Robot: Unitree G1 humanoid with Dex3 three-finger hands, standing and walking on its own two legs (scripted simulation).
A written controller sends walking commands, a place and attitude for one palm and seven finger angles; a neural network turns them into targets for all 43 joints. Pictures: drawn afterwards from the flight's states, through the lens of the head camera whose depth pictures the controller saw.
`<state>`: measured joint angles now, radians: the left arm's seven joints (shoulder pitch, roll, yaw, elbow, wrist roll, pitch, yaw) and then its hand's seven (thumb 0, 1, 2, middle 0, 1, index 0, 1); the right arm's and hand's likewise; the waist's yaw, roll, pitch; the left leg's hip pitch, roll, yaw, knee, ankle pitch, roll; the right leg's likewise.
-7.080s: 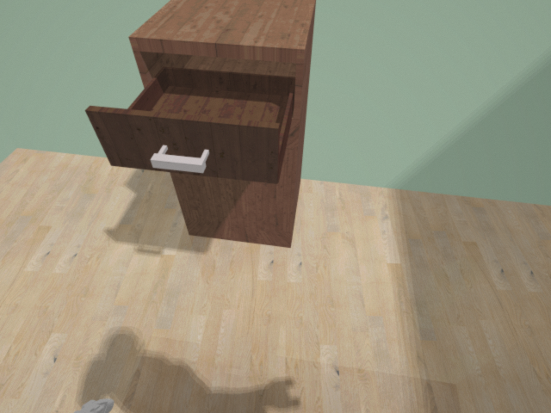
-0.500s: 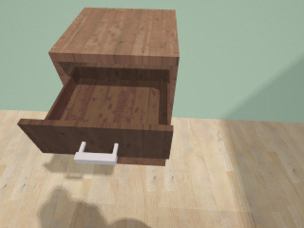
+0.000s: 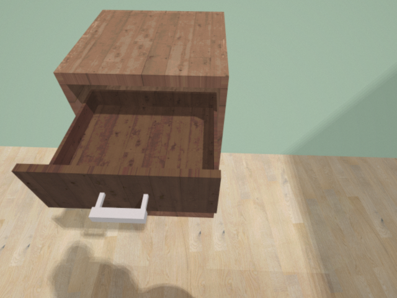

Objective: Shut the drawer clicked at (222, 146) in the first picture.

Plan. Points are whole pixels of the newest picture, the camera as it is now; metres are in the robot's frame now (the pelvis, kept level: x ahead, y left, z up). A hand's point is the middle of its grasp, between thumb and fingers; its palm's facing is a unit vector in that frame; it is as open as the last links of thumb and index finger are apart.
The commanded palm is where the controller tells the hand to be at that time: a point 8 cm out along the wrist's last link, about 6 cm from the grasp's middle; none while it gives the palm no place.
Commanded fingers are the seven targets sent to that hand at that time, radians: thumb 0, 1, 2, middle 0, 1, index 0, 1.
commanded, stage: look again from close up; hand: left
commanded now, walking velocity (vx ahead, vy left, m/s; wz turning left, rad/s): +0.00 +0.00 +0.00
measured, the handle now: (121, 206) +0.30 +0.19 -0.01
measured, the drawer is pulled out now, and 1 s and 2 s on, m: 0.30 0.29 0.29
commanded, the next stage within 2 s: raise the hand and make a fist in 0.26 s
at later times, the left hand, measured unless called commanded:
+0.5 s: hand out of the picture +0.12 +0.19 -0.08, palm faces +0.28 -0.93 -0.22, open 7.1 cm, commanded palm +0.08 +0.21 -0.06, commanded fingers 0.00 0.90 0.90 -0.36 -0.47 -0.36 -0.47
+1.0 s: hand (121, 297) +0.13 +0.15 -0.01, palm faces -0.01 -1.00 -0.05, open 4.8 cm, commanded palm +0.09 +0.21 +0.00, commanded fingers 0.00 0.90 0.90 -0.86 -1.01 -0.86 -1.01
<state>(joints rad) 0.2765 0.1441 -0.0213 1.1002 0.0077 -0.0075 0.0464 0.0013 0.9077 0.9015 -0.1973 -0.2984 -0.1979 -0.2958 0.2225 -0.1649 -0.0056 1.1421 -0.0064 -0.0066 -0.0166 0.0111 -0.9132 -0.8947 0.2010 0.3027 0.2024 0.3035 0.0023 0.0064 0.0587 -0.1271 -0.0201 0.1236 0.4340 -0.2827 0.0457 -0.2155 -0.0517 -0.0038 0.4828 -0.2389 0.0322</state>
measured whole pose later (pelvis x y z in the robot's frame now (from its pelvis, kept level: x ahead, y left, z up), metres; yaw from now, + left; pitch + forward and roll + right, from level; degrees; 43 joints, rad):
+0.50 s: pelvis +0.00 -0.02 +0.00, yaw +3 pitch -1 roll +1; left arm 0.46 0.19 0.02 0.32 -0.12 -0.01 0.13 0.03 0.95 0.90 -0.23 -0.33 -0.23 -0.32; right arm 0.36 -0.20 0.01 0.96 0.04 -0.21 -0.06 0.02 -0.92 -0.89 0.20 0.30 0.20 0.30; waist 0.00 0.01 -0.01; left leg -0.18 -0.01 0.08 0.49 -0.30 0.02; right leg -0.25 -0.05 -0.05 0.54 -0.27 0.01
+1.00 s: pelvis -0.03 -0.05 -0.07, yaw +5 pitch +9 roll -1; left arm 0.47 0.24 0.15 -0.04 -0.29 -0.38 -0.41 0.01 0.90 0.90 -0.67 -0.81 -0.66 -0.80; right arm 0.16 -0.20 0.03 0.53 0.05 -0.27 -0.03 0.02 -0.90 -0.89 0.20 0.30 0.21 0.30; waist 0.04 0.04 -0.10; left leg -0.72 0.04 -0.02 1.06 -0.50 -0.02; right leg -0.73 -0.03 -0.14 1.02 -0.45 -0.04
